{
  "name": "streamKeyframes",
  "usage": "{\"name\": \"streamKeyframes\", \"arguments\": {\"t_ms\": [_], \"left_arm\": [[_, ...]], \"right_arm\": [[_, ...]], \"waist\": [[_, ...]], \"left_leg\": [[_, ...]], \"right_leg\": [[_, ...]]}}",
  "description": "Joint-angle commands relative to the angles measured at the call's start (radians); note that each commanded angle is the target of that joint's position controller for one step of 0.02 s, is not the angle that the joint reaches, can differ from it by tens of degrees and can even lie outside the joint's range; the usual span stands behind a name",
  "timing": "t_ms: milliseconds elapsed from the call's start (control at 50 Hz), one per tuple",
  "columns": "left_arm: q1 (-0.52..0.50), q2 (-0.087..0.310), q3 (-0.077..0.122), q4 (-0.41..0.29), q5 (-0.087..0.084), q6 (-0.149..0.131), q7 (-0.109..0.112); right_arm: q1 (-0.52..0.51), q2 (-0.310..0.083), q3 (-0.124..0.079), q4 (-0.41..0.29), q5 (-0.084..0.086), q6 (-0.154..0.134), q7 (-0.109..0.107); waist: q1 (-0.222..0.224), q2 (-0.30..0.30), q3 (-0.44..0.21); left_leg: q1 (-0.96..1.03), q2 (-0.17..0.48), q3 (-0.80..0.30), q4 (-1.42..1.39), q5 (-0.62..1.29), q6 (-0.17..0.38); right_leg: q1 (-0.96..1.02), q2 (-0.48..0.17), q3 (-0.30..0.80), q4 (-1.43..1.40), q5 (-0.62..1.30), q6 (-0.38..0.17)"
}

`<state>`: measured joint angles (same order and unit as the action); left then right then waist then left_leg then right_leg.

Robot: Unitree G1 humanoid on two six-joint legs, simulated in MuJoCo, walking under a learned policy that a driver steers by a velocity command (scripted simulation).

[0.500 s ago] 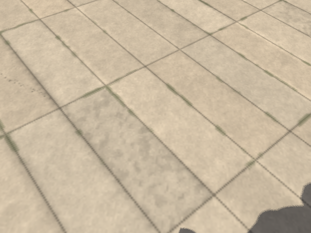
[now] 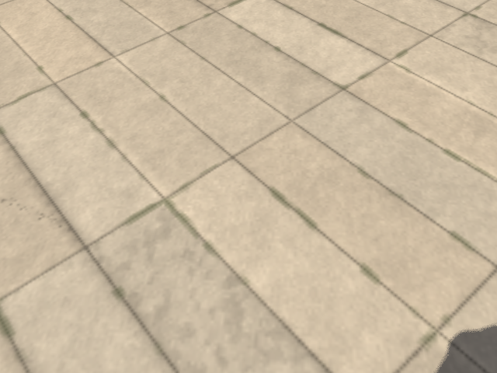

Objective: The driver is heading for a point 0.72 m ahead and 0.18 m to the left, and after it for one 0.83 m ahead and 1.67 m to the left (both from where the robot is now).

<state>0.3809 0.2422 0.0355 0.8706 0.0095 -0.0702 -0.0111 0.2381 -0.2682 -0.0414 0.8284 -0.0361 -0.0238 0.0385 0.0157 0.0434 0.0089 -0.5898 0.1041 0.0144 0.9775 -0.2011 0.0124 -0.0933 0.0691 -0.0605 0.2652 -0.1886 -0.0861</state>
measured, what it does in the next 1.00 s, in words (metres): walks ahead: left foot, then right foot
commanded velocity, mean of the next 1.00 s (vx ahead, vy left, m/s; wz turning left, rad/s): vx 0.22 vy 0.00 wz -0.01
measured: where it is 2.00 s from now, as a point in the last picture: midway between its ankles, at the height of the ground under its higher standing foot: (256, 327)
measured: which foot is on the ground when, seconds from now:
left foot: up 0.00-0.24, down 0.26-1.00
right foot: down 0.00-0.28, up 0.30-0.66, down 0.68-1.00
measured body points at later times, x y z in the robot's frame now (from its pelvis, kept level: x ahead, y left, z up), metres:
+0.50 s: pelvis +0.23 +0.06 +0.00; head +0.26 +0.08 +0.45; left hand +0.30 +0.31 -0.15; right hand +0.28 -0.20 -0.13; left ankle +0.27 +0.12 -0.75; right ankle +0.25 -0.09 -0.68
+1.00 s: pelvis +0.29 +0.03 +0.00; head +0.30 +0.02 +0.45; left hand +0.32 +0.26 -0.16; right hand +0.29 -0.20 -0.16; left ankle +0.27 +0.12 -0.75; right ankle +0.31 -0.07 -0.75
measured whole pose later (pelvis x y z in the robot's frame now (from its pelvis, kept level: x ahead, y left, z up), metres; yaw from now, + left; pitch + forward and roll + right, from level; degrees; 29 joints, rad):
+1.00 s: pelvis +0.29 +0.03 +0.00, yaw +1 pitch -2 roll +0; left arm 0.23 0.16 0.00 1.10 0.00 -0.02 0.04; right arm 0.29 -0.17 0.00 1.10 -0.01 -0.01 -0.04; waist -0.01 0.01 0.03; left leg -0.09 -0.01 0.07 0.37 -0.24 0.03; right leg -0.17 0.02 -0.04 0.38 -0.18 -0.04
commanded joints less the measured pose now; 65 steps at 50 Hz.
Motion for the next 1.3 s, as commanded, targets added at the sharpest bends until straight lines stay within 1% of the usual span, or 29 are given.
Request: {"name": "streamKeyframes", "arguments": {"t_ms": [20,120,180,220,240,260,280,300,320,340,380,480,540,640,660,680,700,720,740,760,800,820,880,1040,1100,1160,1200,1260,1300], "left_arm": [[0.003,0.119,0.027,-0.031,-0.004,-0.020,0.002],[0.075,0.139,0.030,0.021,0.003,-0.020,0.005],[0.080,0.155,0.033,0.046,0.009,-0.016,0.014],[0.054,0.171,0.037,0.055,0.013,-0.013,0.018],[0.042,0.168,0.035,0.062,0.011,-0.008,0.019],[0.054,0.143,0.025,0.056,0.004,-0.009,0.021],[0.157,0.036,-0.002,0.025,-0.039,-0.011,0.018],[0.171,0.104,0.020,0.052,-0.018,-0.005,0.027],[0.108,0.110,0.026,0.048,-0.006,0.003,0.031],[0.056,0.084,0.017,0.042,0.000,0.002,0.028],[0.034,0.069,0.018,0.047,0.017,0.024,0.023],[0.032,0.022,0.007,0.072,0.017,0.063,0.015],[-0.054,0.013,-0.004,0.069,0.016,0.071,0.024],[-0.095,0.021,-0.010,0.095,0.013,0.071,0.041],[-0.082,0.015,-0.014,0.107,0.016,0.066,0.044],[-0.076,0.041,-0.011,0.115,0.021,0.057,0.049],[-0.056,0.092,-0.004,0.121,0.027,0.045,0.055],[-0.114,0.114,-0.003,0.127,0.004,0.046,0.055],[-0.142,0.051,-0.015,0.128,-0.005,0.047,0.046],[-0.150,0.027,-0.020,0.132,-0.005,0.044,0.042],[-0.129,0.029,-0.020,0.155,-0.006,0.044,0.049],[-0.116,0.027,-0.020,0.169,-0.009,0.044,0.052],[-0.109,0.020,-0.019,0.188,-0.007,0.046,0.053],[-0.100,0.008,-0.022,0.235,-0.005,0.051,0.056],[-0.072,0.038,-0.006,0.249,-0.003,0.063,0.053],[-0.008,0.055,0.013,0.253,0.000,0.070,0.043],[0.056,0.074,0.027,0.269,0.005,0.065,0.040],[-0.012,0.083,0.036,0.243,0.008,0.051,0.033],[-0.115,0.067,0.036,0.211,-0.009,0.048,0.029]], "right_arm": [[-0.060,-0.036,-0.004,-0.065,0.000,-0.005,0.003],[-0.206,-0.033,0.006,-0.109,0.007,-0.011,0.003],[-0.224,-0.050,0.001,-0.123,0.006,-0.017,-0.002],[-0.135,-0.066,-0.010,-0.097,0.004,-0.026,-0.012],[0.007,-0.073,-0.018,-0.048,-0.004,-0.037,-0.022],[0.173,-0.118,-0.033,0.002,-0.024,-0.051,-0.034],[0.269,-0.243,-0.063,0.007,-0.042,-0.056,-0.043],[0.255,-0.239,-0.066,0.017,0.016,-0.043,-0.036],[0.152,-0.186,-0.052,0.005,0.036,-0.042,-0.034],[0.071,-0.103,-0.028,-0.004,0.034,-0.046,-0.033],[0.009,-0.031,-0.003,0.008,0.035,-0.050,-0.038],[0.014,-0.062,0.002,0.049,0.022,-0.064,-0.040],[0.037,-0.059,0.009,0.078,0.021,-0.054,-0.044],[0.054,-0.052,0.013,0.118,0.020,-0.024,-0.052],[0.040,-0.046,0.015,0.121,0.026,-0.018,-0.056],[0.058,-0.033,0.019,0.128,0.022,-0.016,-0.059],[0.087,-0.015,0.021,0.127,0.017,-0.014,-0.060],[0.217,0.054,0.033,0.162,0.034,-0.006,-0.058],[0.193,0.031,0.033,0.192,0.028,0.005,-0.066],[0.151,0.000,0.023,0.191,0.026,0.011,-0.069],[0.113,-0.018,0.017,0.194,0.026,0.013,-0.067],[0.114,-0.003,0.021,0.200,0.025,0.012,-0.066],[0.114,0.019,0.028,0.230,0.027,0.009,-0.072],[0.119,0.035,0.035,0.281,0.026,0.016,-0.082],[0.142,0.024,0.027,0.290,0.018,0.020,-0.078],[0.114,0.046,0.028,0.260,0.006,0.017,-0.064],[0.088,0.072,0.032,0.236,-0.005,0.001,-0.054],[0.107,0.053,0.021,0.217,0.005,-0.025,-0.039],[0.220,0.079,0.020,0.256,0.016,-0.037,-0.039]], "waist": [[-0.010,-0.105,0.062],[0.030,-0.108,0.084],[0.021,-0.105,0.094],[-0.027,-0.108,0.047],[-0.089,-0.080,-0.020],[-0.142,-0.043,-0.133],[-0.120,0.175,-0.286],[-0.106,0.170,-0.336],[-0.061,0.063,-0.211],[-0.041,0.020,-0.105],[0.006,0.038,-0.022],[0.049,0.038,-0.064],[0.016,0.073,-0.057],[-0.002,0.048,-0.024],[0.014,0.024,-0.009],[0.011,-0.023,0.001],[-0.015,-0.092,-0.002],[-0.097,-0.207,-0.003],[-0.066,-0.171,0.020],[-0.051,-0.143,0.054],[-0.036,-0.132,0.041],[-0.034,-0.123,0.034],[-0.026,-0.064,0.032],[-0.022,-0.042,0.041],[-0.020,-0.060,0.051],[0.009,-0.112,0.171],[0.029,-0.174,0.159],[-0.019,-0.149,0.117],[-0.093,-0.123,0.114]], "left_leg": [[-0.076,0.017,0.007,-0.116,0.106,-0.017],[-0.025,-0.020,0.038,-0.322,0.176,0.008],[0.016,-0.043,0.046,-0.387,0.112,0.048],[0.160,-0.093,0.070,-0.433,0.038,0.081],[0.324,-0.130,0.088,-0.504,0.076,0.102],[0.570,-0.046,0.008,-0.506,0.154,0.136],[0.873,0.279,-0.416,-0.525,0.340,0.262],[0.847,0.348,-0.605,-0.610,0.637,0.328],[0.722,0.302,-0.425,-0.594,0.674,0.309],[0.602,0.255,-0.301,-0.619,0.725,0.279],[0.454,0.160,-0.151,-0.684,0.728,0.202],[0.374,0.109,-0.017,-0.701,0.832,0.201],[0.372,0.087,0.005,-0.698,0.728,0.186],[0.346,0.112,-0.071,-0.679,0.356,0.180],[0.319,0.096,-0.077,-0.658,0.241,0.156],[0.290,0.069,-0.085,-0.637,0.137,0.114],[0.273,0.016,-0.057,-0.579,0.046,0.077],[0.327,-0.063,-0.011,-0.618,-0.092,0.055],[0.426,-0.060,-0.013,-0.648,-0.069,0.040],[0.448,-0.051,-0.027,-0.650,-0.020,0.036],[0.461,-0.026,-0.042,-0.650,0.043,0.043],[0.450,-0.018,-0.046,-0.657,0.049,0.041],[0.436,-0.015,-0.045,-0.671,0.049,0.033],[0.449,-0.007,-0.044,-0.672,0.060,0.027],[0.411,-0.059,-0.007,-0.614,-0.241,0.053],[0.225,-0.094,0.012,-0.496,-0.394,0.075],[0.170,-0.111,0.061,-0.360,-0.265,0.076],[0.250,-0.079,0.023,-0.330,-0.239,0.095],[0.485,-0.115,0.062,-0.508,-0.151,0.102]], "right_leg": [[-0.001,-0.252,0.161,-0.155,0.244,-0.135],[0.071,-0.266,0.124,-0.132,0.316,-0.115],[0.139,-0.298,0.126,-0.084,0.414,-0.100],[0.161,-0.291,0.102,0.047,0.650,-0.075],[0.145,-0.247,0.064,0.230,0.756,-0.051],[0.015,-0.196,0.033,0.461,0.605,-0.024],[-0.303,-0.042,-0.034,0.860,0.070,0.036],[-0.392,0.041,0.085,1.019,-0.359,0.037],[-0.413,-0.022,0.150,1.054,-0.315,0.032],[-0.424,-0.060,0.135,1.002,-0.268,0.035],[-0.363,-0.106,0.115,0.872,-0.210,0.049],[-0.253,-0.090,0.070,0.685,-0.096,0.080],[-0.213,-0.095,0.043,0.506,-0.027,0.082],[-0.116,-0.096,0.036,0.301,-0.031,0.066],[-0.056,-0.099,0.040,0.191,0.029,0.058],[0.003,-0.144,0.098,0.109,0.120,0.051],[0.037,-0.246,0.203,0.082,0.283,0.036],[-0.033,-0.303,0.258,0.083,0.331,-0.028],[-0.132,-0.278,0.249,0.060,0.215,-0.022],[-0.165,-0.228,0.215,0.052,0.156,0.007],[-0.131,-0.183,0.176,0.051,0.153,0.029],[-0.104,-0.177,0.168,0.053,0.159,0.031],[-0.059,-0.180,0.165,0.063,0.196,0.025],[-0.050,-0.173,0.157,0.054,0.200,0.022],[-0.088,-0.133,0.158,0.050,-0.241,-0.012],[-0.133,-0.215,0.314,-0.033,-0.577,-0.088],[-0.080,-0.332,0.482,-0.123,-0.612,-0.158],[-0.145,-0.350,0.469,-0.139,-0.503,-0.165],[-0.297,-0.258,0.323,-0.075,-0.449,-0.105]]}}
